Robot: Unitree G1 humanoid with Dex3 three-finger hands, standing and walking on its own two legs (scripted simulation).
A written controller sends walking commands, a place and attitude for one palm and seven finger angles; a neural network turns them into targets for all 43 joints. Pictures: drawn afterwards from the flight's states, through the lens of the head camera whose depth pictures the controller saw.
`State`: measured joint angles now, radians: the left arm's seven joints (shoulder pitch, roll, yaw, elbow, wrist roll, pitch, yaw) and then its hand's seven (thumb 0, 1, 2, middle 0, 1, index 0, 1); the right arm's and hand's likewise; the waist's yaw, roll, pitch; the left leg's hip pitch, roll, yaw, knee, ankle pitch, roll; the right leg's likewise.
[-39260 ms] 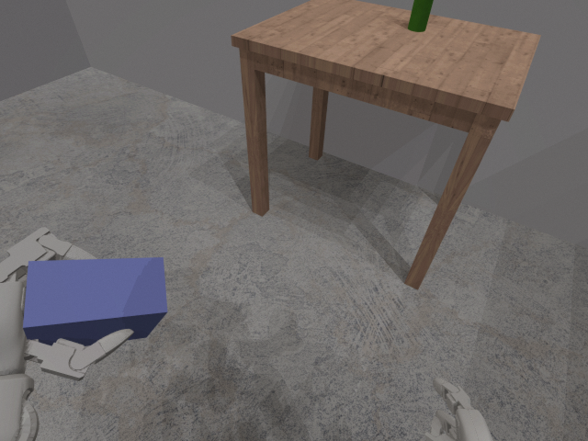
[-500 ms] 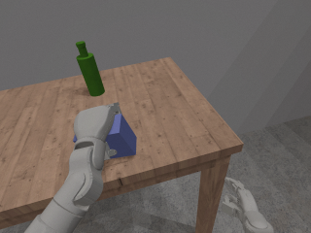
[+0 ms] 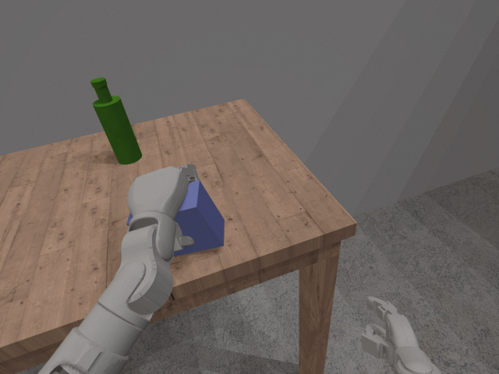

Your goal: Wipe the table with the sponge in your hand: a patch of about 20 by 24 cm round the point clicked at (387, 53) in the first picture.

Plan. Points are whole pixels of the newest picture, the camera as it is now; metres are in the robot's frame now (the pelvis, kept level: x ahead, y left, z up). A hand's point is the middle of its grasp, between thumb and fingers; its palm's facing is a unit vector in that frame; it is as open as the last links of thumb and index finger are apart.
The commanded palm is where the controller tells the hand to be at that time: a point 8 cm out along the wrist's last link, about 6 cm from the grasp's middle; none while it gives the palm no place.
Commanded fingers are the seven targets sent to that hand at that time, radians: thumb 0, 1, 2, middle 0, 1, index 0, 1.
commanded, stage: wipe forward along the third lane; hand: left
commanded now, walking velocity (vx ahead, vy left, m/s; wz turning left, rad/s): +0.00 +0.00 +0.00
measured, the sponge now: (184, 227) +0.32 +0.15 +0.11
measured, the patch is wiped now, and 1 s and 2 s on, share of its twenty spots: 0.55 0.75 0.85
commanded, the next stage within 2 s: wipe back along the third lane in 1.60 s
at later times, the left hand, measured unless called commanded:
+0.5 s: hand (177, 194) +0.37 +0.18 +0.15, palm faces +0.02 -0.04 -1.00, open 9.7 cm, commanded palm +0.34 +0.19 +0.18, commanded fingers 0.00 0.10 1.30 -1.20 -1.60 -1.20 -1.60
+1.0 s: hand (174, 181) +0.41 +0.20 +0.14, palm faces -0.04 -0.01 -1.00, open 9.7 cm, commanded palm +0.39 +0.22 +0.17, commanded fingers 0.00 0.10 1.30 -1.20 -1.60 -1.20 -1.60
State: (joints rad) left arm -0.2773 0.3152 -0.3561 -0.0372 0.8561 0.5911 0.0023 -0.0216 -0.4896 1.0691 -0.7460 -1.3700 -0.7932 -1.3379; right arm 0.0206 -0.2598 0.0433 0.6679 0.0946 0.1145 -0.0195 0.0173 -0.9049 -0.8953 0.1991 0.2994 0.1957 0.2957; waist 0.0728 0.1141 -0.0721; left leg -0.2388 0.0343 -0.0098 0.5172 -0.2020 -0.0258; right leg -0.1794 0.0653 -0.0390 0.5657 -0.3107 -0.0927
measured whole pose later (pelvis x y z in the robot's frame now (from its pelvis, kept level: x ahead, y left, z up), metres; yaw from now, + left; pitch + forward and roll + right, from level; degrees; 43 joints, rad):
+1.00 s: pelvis +0.00 -0.03 -0.01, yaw -2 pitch +2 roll +2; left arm -0.69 0.41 -0.19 0.70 0.95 0.44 -0.06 0.00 -0.52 1.10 -0.77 -1.36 -0.82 -1.33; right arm 0.13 -0.30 0.02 0.74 0.09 0.08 -0.07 0.01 -0.91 -0.89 0.20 0.30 0.20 0.30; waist 0.02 0.10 -0.12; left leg -0.39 0.04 -0.09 0.57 -0.24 0.04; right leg -0.34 0.11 -0.03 0.61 -0.31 -0.14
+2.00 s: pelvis +0.02 +0.04 +0.00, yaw -3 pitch +4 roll +0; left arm -0.73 0.32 -0.24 0.75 0.95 0.51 0.08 0.00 -0.51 1.10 -0.75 -1.39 -0.79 -1.37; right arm 0.15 -0.27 0.01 0.74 0.09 0.13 -0.03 0.01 -0.91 -0.89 0.20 0.30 0.20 0.30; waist 0.01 0.08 -0.15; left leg -0.37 -0.01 -0.05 0.52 -0.22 0.00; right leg -0.30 0.05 0.03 0.51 -0.28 -0.04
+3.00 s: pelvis +0.03 +0.03 +0.00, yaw -2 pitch -1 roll +0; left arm -0.31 0.28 -0.41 0.02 0.95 0.73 0.07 0.05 -0.44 1.06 -0.68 -1.43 -0.74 -1.39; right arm 0.01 -0.25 0.05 0.64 0.12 0.22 0.07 0.02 -0.91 -0.90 0.20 0.30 0.19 0.30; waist 0.07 0.11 -0.13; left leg -0.28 -0.02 -0.06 0.57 -0.27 -0.01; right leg -0.21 0.05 0.01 0.58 -0.35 -0.05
